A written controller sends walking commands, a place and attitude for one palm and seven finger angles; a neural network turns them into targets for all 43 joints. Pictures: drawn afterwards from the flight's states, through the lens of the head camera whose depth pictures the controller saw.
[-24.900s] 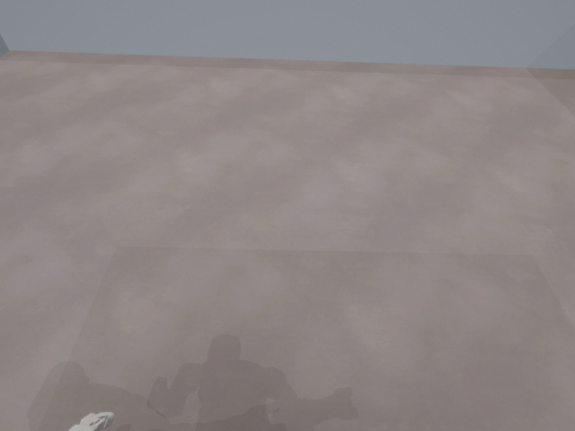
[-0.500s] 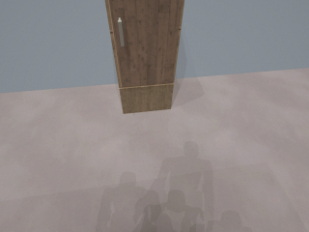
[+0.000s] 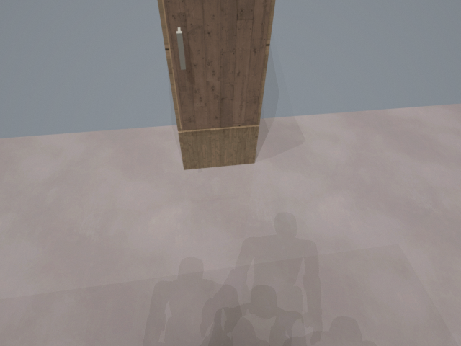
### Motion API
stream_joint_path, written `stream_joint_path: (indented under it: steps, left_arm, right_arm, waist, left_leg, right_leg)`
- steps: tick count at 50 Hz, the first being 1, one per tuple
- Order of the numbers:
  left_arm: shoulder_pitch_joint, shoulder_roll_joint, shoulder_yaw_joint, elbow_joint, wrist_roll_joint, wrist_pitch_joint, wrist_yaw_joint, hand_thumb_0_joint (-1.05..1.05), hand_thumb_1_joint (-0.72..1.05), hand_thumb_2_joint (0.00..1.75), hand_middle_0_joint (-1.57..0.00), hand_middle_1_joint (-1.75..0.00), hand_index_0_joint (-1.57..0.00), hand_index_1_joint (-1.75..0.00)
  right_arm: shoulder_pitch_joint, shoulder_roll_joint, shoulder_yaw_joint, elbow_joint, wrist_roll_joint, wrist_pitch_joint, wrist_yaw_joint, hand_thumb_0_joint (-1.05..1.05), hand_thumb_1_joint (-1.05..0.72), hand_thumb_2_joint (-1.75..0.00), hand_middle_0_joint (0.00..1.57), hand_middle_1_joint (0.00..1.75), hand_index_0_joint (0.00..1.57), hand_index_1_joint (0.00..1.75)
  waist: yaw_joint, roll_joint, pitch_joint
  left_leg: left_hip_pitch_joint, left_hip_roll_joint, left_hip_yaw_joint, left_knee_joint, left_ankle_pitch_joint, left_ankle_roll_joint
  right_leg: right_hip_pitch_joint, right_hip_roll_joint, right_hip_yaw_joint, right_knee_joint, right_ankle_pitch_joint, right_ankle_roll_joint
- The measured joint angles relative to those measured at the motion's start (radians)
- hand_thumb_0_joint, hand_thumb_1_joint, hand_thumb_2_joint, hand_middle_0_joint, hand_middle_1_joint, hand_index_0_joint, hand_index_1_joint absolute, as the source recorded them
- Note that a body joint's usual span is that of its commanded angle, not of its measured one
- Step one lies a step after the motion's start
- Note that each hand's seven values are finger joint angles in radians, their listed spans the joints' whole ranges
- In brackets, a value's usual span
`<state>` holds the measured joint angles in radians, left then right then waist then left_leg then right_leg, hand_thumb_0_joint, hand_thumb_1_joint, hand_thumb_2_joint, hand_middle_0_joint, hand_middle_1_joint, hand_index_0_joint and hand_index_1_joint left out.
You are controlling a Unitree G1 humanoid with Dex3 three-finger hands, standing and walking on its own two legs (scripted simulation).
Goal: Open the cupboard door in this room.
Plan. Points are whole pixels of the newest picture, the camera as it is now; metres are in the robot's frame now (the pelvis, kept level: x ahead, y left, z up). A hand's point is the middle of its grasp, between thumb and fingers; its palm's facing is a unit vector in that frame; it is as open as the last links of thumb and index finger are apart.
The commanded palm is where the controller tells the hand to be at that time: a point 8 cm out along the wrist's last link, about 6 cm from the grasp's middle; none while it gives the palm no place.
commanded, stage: look at it before walking up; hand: left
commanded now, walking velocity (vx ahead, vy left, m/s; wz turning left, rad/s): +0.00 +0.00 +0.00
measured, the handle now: (181, 48) +1.11 +0.26 -0.02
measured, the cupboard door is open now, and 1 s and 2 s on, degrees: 0 0 0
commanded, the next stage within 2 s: walk to a spot facing it in 0.04 s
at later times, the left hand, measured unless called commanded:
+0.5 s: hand out of the picture +0.08 +0.15 -0.18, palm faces -0.06 -0.97 -0.24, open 7.4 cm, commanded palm none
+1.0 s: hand (191, 330) +0.19 +0.10 -0.19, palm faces -0.05 -0.99 -0.15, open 7.4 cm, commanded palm none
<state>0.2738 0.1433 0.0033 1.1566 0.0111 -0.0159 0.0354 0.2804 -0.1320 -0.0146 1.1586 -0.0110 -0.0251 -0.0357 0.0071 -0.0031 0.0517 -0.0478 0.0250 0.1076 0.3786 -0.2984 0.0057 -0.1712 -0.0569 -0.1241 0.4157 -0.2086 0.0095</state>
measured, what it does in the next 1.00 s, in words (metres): walks ahead: left foot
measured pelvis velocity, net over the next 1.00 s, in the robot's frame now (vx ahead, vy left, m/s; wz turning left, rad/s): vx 0.27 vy -0.06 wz -0.17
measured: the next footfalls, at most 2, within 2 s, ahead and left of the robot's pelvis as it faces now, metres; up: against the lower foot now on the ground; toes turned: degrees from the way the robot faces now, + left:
left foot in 1.00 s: +0.43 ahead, +0.01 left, +0.00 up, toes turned -1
right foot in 1.50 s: +0.45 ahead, -0.21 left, +0.00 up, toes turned -3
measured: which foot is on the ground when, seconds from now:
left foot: down 0.00-0.50, up 0.52-0.98, down 1.00-1.00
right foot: down 0.00-1.00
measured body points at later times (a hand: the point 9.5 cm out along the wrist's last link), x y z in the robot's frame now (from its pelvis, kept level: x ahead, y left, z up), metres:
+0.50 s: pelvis +0.05 -0.04 -0.02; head +0.07 -0.08 +0.43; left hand +0.08 +0.20 -0.16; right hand -0.03 -0.26 -0.19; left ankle -0.05 +0.10 -0.74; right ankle +0.07 -0.13 -0.75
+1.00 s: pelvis +0.27 -0.06 -0.02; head +0.32 -0.06 +0.42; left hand +0.19 +0.15 -0.17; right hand +0.37 -0.29 -0.17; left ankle +0.39 +0.01 -0.74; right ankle +0.07 -0.13 -0.74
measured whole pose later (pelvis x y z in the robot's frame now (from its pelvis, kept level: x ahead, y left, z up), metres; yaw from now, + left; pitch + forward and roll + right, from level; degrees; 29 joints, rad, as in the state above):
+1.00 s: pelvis +0.27 -0.06 -0.02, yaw -10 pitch +0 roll -1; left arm 0.45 0.10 0.02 1.17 0.02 -0.08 0.03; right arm 0.05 -0.15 -0.03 1.01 -0.03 -0.04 0.02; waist 0.06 0.00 0.10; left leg -0.46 0.05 0.15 0.59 -0.09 0.02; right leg 0.09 0.00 -0.09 0.43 -0.48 -0.01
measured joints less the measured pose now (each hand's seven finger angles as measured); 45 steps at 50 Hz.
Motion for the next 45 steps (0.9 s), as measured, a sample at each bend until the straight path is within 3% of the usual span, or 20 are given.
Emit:
stream_joint_path:
  steps: [11, 15, 19, 23, 25, 27, 29, 32, 39, 45]
  left_arm:
    - [-0.023, 0.035, 0.011, -0.012, 0.001, 0.000, -0.003, 0.00, 0.91, 0.90, -0.20, -0.30, -0.20, -0.29]
    - [0.002, 0.037, 0.025, -0.019, 0.010, 0.024, -0.020, 0.00, 0.91, 0.90, -0.20, -0.30, -0.20, -0.29]
    - [0.025, 0.027, 0.041, -0.033, 0.020, 0.049, -0.044, 0.00, 0.91, 0.90, -0.20, -0.30, -0.20, -0.29]
    - [0.014, 0.013, 0.051, -0.064, 0.019, 0.037, -0.060, 0.00, 0.91, 0.90, -0.20, -0.30, -0.20, -0.29]
    - [0.008, 0.014, 0.054, -0.084, 0.021, 0.009, -0.063, 0.00, 0.91, 0.90, -0.20, -0.30, -0.20, -0.29]
    - [0.002, 0.015, 0.056, -0.095, 0.014, -0.025, -0.051, 0.00, 0.91, 0.90, -0.20, -0.30, -0.20, -0.29]
    - [0.015, 0.013, 0.057, -0.097, 0.005, -0.042, -0.037, 0.00, 0.91, 0.90, -0.20, -0.30, -0.20, -0.29]
    - [0.048, 0.001, 0.049, -0.076, 0.005, -0.044, -0.028, 0.00, 0.91, 0.90, -0.20, -0.30, -0.20, -0.29]
    - [0.132, -0.050, 0.022, -0.018, 0.010, -0.065, -0.029, 0.00, 0.90, 0.90, -0.20, -0.30, -0.20, -0.29]
    - [0.160, -0.059, 0.018, -0.005, 0.014, -0.072, -0.016, 0.00, 0.90, 0.90, -0.20, -0.30, -0.20, -0.30]
  right_arm:
    - [-0.011, -0.030, -0.005, -0.007, -0.005, 0.000, 0.001, 0.01, -0.91, -0.90, 0.20, 0.30, 0.20, 0.30]
    - [0.006, -0.032, -0.016, -0.023, -0.015, 0.012, 0.005, 0.01, -0.91, -0.90, 0.20, 0.30, 0.20, 0.30]
    - [0.037, -0.036, -0.031, -0.041, -0.021, 0.006, 0.011, 0.01, -0.91, -0.90, 0.20, 0.30, 0.20, 0.30]
    - [0.072, -0.047, -0.039, -0.035, -0.028, 0.001, 0.016, 0.01, -0.91, -0.90, 0.20, 0.30, 0.20, 0.30]
    - [0.089, -0.050, -0.041, -0.024, -0.024, 0.007, 0.020, 0.01, -0.91, -0.90, 0.20, 0.30, 0.20, 0.30]
    - [0.080, -0.049, -0.038, -0.011, -0.016, 0.027, 0.029, 0.01, -0.91, -0.90, 0.20, 0.30, 0.20, 0.30]
    - [0.046, -0.048, -0.040, -0.011, -0.013, 0.038, 0.038, 0.01, -0.91, -0.90, 0.20, 0.30, 0.20, 0.30]
    - [-0.023, -0.052, -0.049, -0.044, -0.019, 0.028, 0.045, 0.01, -0.91, -0.90, 0.20, 0.30, 0.20, 0.30]
    - [-0.144, -0.066, -0.057, -0.120, -0.019, 0.007, 0.052, 0.01, -0.91, -0.90, 0.20, 0.30, 0.20, 0.30]
    - [-0.207, -0.051, -0.040, -0.133, -0.013, 0.012, 0.059, 0.01, -0.91, -0.90, 0.20, 0.30, 0.19, 0.30]
  waist:
    - [0.003, 0.001, -0.002]
    - [0.008, 0.000, -0.022]
    - [-0.005, 0.015, -0.023]
    - [-0.016, 0.046, -0.002]
    - [-0.009, 0.062, 0.009]
    - [0.007, 0.062, 0.020]
    - [0.024, 0.045, 0.026]
    - [0.031, 0.020, 0.028]
    - [0.022, 0.024, 0.009]
    - [0.048, 0.021, 0.027]
  left_leg:
    - [-0.001, 0.004, 0.005, 0.000, 0.005, -0.003]
    - [-0.007, 0.011, 0.036, 0.042, -0.037, -0.004]
    - [0.012, 0.021, 0.073, 0.054, -0.072, -0.009]
    - [0.039, 0.043, 0.090, 0.065, -0.106, -0.039]
    - [0.011, 0.075, 0.085, 0.168, -0.163, -0.045]
    - [-0.097, 0.082, 0.027, 0.435, -0.221, -0.025]
    - [-0.215, 0.066, -0.016, 0.669, -0.180, -0.011]
    - [-0.361, 0.070, -0.029, 0.795, -0.051, -0.012]
    - [-0.555, 0.101, -0.054, 0.703, 0.117, -0.048]
    - [-0.556, 0.087, -0.012, 0.456, 0.145, -0.039]
  right_leg:
    - [-0.003, 0.004, 0.004, -0.001, 0.006, -0.005]
    - [-0.053, 0.009, 0.035, 0.105, -0.088, -0.012]
    - [-0.153, 0.003, 0.029, 0.341, -0.203, -0.015]
    - [-0.188, -0.011, 0.004, 0.323, -0.204, -0.012]
    - [-0.166, 0.000, -0.017, 0.249, -0.111, -0.034]
    - [-0.163, 0.016, -0.029, 0.284, -0.125, -0.066]
    - [-0.128, 0.032, -0.021, 0.253, -0.149, -0.082]
    - [-0.059, 0.055, 0.005, 0.145, -0.119, -0.084]
    - [0.104, 0.086, 0.038, -0.062, -0.090, -0.078]
    - [0.229, 0.082, 0.038, -0.130, -0.147, -0.054]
